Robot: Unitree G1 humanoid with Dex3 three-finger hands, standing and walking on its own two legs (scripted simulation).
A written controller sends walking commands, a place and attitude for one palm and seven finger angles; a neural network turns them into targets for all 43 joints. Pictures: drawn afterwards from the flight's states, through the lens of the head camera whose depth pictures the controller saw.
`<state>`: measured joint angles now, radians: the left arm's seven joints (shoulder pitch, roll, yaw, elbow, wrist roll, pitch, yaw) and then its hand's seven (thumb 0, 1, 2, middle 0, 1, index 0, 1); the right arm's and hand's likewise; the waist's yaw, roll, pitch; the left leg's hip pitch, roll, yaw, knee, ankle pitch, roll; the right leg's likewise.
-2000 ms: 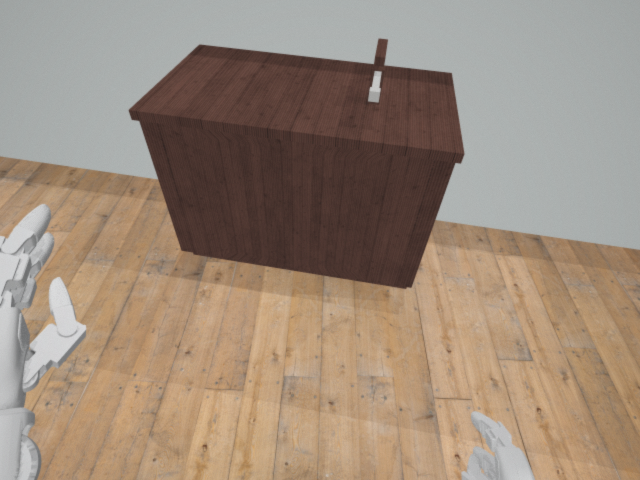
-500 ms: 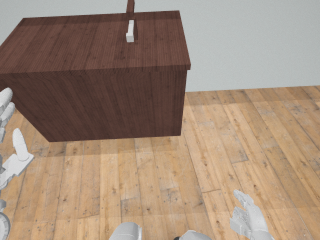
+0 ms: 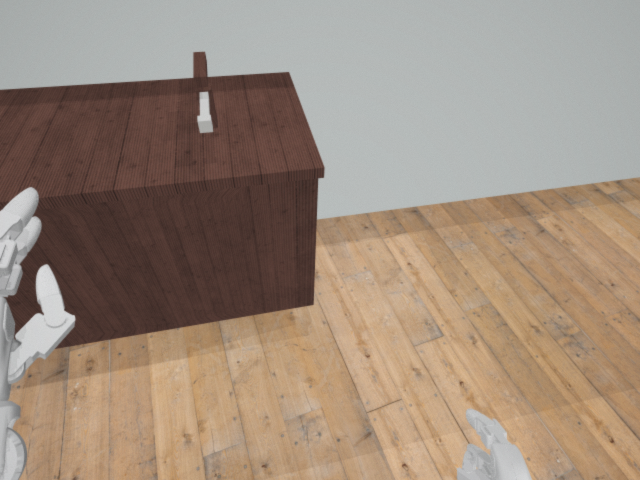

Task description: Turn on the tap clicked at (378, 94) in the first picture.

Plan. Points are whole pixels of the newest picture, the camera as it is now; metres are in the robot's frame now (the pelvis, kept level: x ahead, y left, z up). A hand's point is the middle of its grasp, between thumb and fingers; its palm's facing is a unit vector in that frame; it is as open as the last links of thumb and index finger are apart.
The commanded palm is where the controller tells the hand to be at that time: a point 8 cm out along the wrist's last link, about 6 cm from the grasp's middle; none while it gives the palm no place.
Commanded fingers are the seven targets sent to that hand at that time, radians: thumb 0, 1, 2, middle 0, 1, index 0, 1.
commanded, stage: take the last steps up to it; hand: left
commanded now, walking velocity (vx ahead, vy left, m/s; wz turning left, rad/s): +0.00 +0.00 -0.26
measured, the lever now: (205, 123) +0.78 +0.32 +0.02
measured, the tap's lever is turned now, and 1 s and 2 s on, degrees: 0 0 0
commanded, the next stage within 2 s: come to a stop and stand still in 1.84 s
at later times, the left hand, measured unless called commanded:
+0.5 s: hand (124, 300) +0.23 +0.21 +0.17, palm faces +0.37 -0.85 -0.37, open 7.4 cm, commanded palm +0.18 +0.25 +0.18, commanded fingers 0.00 0.90 0.90 -0.20 -0.30 -0.20 -0.30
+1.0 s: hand (195, 243) +0.31 +0.17 +0.17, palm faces +0.35 -0.83 -0.44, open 7.4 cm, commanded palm +0.26 +0.21 +0.18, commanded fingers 0.00 0.90 0.90 -0.20 -0.30 -0.20 -0.30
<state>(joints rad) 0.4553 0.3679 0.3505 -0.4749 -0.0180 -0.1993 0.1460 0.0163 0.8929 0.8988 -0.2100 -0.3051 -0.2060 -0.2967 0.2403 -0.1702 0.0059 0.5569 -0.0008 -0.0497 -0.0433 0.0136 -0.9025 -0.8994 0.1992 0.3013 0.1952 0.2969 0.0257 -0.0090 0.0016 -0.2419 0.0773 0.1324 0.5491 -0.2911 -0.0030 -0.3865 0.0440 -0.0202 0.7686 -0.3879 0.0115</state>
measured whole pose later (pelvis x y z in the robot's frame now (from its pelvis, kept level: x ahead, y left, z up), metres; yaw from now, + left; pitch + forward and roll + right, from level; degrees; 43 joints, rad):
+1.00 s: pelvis +0.08 -0.06 +0.01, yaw -3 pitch +0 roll +1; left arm 0.50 0.35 0.34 -0.49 -0.01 -0.25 0.16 0.02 0.89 0.90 -0.21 -0.31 -0.21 -0.30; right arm 0.22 -0.24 -0.03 0.63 -0.01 -0.04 -0.06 0.02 -0.90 -0.90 0.20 0.30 0.20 0.30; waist 0.01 -0.01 0.06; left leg -0.47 0.08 0.12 0.78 -0.29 -0.01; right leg -0.19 -0.06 -0.16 0.49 -0.30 -0.03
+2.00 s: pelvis +0.31 -0.05 +0.00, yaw -4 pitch +0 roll +0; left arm 0.45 0.37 0.37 -0.53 -0.03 -0.22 0.16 0.02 0.89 0.90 -0.21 -0.30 -0.20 -0.30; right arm 0.19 -0.15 0.01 0.59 0.00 -0.08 -0.04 0.01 -0.90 -0.90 0.20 0.30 0.19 0.30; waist -0.01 -0.01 0.03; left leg -0.28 0.08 0.15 0.53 -0.25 0.01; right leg -0.41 -0.05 -0.10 0.91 -0.44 0.02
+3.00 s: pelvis +0.26 -0.07 +0.00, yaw -4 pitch -1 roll +0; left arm 0.49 0.36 0.32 -0.49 -0.04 -0.18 0.15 0.02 0.89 0.90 -0.21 -0.31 -0.21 -0.30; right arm 0.24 -0.20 0.02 0.63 0.00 -0.03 -0.06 0.01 -0.90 -0.90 0.20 0.30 0.20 0.30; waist -0.02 0.02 0.01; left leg -0.29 0.05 0.05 0.57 -0.25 -0.01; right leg -0.24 0.01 -0.08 0.56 -0.30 -0.04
